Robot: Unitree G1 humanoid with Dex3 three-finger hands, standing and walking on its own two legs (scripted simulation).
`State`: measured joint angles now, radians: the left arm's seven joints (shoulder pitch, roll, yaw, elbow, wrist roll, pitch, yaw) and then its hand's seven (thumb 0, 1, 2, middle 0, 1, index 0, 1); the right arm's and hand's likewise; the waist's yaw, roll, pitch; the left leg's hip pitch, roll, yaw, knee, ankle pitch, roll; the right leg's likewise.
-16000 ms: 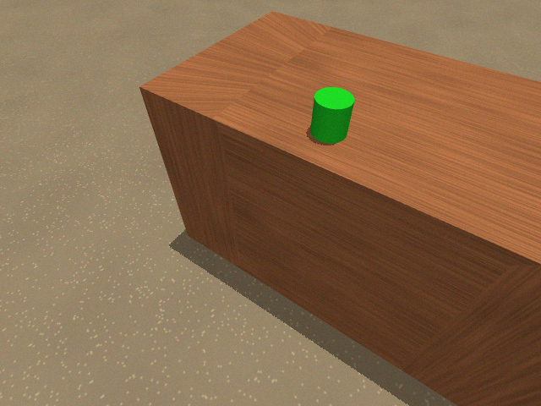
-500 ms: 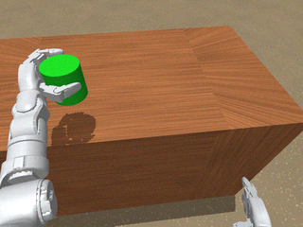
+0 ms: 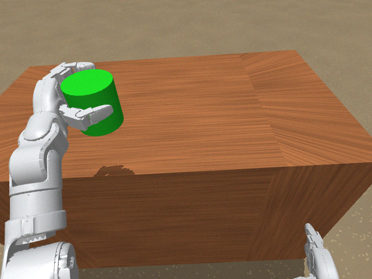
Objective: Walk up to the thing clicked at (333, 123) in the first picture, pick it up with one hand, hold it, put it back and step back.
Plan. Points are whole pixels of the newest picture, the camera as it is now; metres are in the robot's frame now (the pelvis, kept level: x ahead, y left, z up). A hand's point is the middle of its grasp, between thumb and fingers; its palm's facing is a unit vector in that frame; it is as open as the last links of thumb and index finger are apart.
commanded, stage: lift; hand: left
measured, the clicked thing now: (95, 102) +0.38 +0.17 +0.23
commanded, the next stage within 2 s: hold in 0.48 s
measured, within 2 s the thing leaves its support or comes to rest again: neither
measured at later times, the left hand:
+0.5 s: hand (75, 96) +0.34 +0.18 +0.27, palm faces +0.17 -0.99 +0.00, open 12.1 cm
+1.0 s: hand (71, 88) +0.34 +0.18 +0.29, palm faces +0.16 -0.99 -0.01, open 12.1 cm
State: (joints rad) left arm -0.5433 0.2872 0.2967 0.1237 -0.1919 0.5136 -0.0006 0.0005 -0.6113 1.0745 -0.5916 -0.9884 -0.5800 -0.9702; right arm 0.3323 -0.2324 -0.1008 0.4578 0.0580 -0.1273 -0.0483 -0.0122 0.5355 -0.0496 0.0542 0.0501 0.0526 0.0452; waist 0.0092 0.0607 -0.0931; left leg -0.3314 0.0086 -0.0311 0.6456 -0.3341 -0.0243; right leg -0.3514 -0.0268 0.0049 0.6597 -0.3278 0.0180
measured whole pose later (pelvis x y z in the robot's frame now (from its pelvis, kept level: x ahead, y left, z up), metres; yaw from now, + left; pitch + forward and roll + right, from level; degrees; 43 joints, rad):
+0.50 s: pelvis -0.01 +0.00 +0.00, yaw +0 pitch -1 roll +0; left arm -0.52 0.29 0.30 -0.03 -0.23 0.69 0.01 0.00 -0.61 1.07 -0.59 -0.99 -0.58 -0.97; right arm 0.29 -0.23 -0.11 0.60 0.06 -0.22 -0.06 -0.01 0.52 -0.05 0.05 0.05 0.05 0.05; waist 0.03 0.07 -0.10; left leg -0.30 0.00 -0.03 0.62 -0.31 -0.02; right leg -0.32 -0.03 0.01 0.63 -0.30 0.02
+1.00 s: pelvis +0.00 +0.00 +0.00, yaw +0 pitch -1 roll +0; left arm -0.54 0.29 0.31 -0.13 -0.25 0.80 0.01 0.00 -0.61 1.07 -0.61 -0.97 -0.59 -0.95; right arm 0.28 -0.24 -0.12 0.63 0.08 -0.25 -0.04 -0.01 0.52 -0.06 0.05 0.05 0.05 0.05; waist 0.04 0.08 -0.11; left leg -0.29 0.00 -0.03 0.62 -0.32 -0.02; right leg -0.30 -0.04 0.01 0.63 -0.31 0.03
